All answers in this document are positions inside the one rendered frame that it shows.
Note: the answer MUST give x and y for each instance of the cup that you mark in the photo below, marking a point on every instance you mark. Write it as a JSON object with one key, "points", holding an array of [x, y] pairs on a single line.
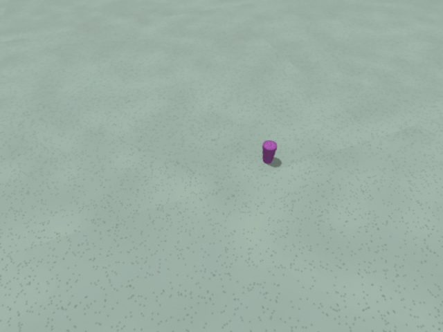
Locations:
{"points": [[269, 148]]}

